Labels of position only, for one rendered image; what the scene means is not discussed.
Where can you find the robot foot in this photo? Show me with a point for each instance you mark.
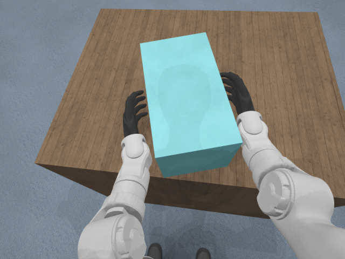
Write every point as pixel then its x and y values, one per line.
pixel 203 253
pixel 155 251

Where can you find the robot right foot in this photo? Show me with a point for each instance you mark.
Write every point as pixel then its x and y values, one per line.
pixel 203 253

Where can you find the robot left upper arm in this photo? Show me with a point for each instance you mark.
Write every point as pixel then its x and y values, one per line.
pixel 116 237

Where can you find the robot left forearm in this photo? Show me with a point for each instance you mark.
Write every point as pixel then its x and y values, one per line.
pixel 131 185

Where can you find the robot right hand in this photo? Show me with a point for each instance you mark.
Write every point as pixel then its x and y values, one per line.
pixel 240 96

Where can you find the robot left foot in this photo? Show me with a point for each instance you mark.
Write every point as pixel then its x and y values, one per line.
pixel 155 251

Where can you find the robot right forearm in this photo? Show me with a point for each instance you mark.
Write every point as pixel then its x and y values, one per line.
pixel 260 155

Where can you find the robot right upper arm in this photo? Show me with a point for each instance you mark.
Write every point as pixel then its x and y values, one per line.
pixel 301 207

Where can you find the robot left hand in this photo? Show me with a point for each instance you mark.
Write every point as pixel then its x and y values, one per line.
pixel 130 119

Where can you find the pedestal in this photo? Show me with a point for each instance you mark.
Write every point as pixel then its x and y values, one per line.
pixel 283 60

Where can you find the carton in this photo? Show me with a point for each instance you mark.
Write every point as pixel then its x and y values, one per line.
pixel 192 123

